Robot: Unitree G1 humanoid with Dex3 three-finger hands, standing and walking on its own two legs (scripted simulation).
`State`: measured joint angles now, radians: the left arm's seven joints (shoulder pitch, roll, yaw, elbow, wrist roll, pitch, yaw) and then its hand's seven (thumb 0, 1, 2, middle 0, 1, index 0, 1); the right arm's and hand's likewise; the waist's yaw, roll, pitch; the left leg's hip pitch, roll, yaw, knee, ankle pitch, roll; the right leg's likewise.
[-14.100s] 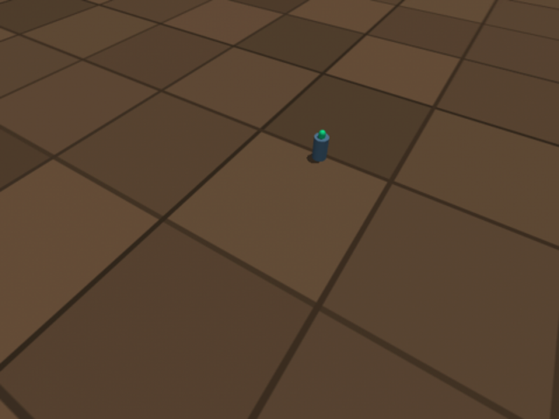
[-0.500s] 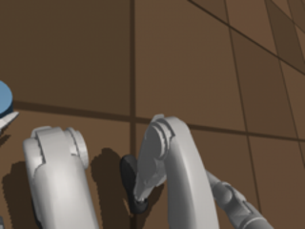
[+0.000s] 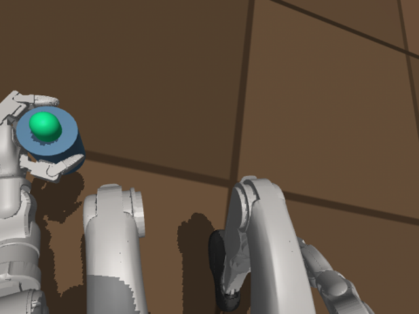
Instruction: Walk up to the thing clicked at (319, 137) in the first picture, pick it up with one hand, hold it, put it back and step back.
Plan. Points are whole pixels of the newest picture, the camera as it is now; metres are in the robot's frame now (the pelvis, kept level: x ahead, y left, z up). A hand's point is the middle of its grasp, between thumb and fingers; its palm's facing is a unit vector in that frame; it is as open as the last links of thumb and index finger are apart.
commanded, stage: settle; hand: left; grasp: from the side
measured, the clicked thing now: (54, 140) +0.40 +0.26 -0.07
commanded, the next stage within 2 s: lift in 0.86 s
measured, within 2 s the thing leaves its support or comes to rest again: neither
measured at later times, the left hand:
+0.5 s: hand (45, 121) +0.40 +0.26 +0.00, palm faces +0.19 -0.98 -0.06, open 11.1 cm
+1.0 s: hand (37, 113) +0.40 +0.26 +0.03, palm faces +0.20 -0.98 -0.04, open 11.2 cm
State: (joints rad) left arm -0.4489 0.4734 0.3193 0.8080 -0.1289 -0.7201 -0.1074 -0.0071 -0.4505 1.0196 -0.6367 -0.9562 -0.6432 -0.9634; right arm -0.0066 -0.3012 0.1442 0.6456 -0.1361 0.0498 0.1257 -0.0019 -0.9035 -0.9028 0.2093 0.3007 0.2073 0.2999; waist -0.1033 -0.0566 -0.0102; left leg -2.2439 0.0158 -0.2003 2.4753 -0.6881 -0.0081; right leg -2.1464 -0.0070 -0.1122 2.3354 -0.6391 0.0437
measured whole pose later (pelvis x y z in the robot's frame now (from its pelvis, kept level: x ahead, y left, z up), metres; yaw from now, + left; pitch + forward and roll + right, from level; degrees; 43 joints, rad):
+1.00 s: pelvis +0.01 -0.01 +0.05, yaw +5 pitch +31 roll -5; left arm -0.51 0.36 0.39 0.82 -0.15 -0.61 -0.24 -0.01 -0.53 1.12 -0.65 -0.99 -0.65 -1.00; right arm 0.08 -0.28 0.01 0.68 -0.06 -0.01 0.06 0.00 -0.91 -0.91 0.21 0.30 0.21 0.30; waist -0.08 -0.01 -0.13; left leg -2.13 0.02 -0.10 2.26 -0.69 -0.02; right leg -2.09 -0.03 -0.04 2.21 -0.67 0.02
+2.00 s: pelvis +0.04 +0.00 +0.26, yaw +7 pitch +26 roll -4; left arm -0.13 0.28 0.20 0.24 -0.21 -0.28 -0.12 -0.01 -0.54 1.13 -0.64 -1.00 -0.65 -1.01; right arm 0.15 -0.24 -0.01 0.60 0.05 -0.05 -0.04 0.00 -0.91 -0.90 0.21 0.30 0.21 0.30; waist -0.03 0.03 -0.18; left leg -1.43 0.04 -0.06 1.61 -0.63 -0.01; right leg -1.39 -0.03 -0.05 1.56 -0.61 0.02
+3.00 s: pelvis +0.08 +0.00 +0.39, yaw +8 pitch +10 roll -2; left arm -0.11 0.23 0.15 0.41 -0.20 -0.34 -0.15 -0.01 -0.53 1.13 -0.64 -1.00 -0.65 -1.00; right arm 0.23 -0.22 0.00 0.65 0.01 -0.06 -0.05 0.01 -0.91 -0.90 0.21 0.30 0.20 0.30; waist -0.02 0.02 -0.06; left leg -0.72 0.04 -0.02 1.00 -0.47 -0.01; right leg -0.69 -0.02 -0.03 0.95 -0.44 0.02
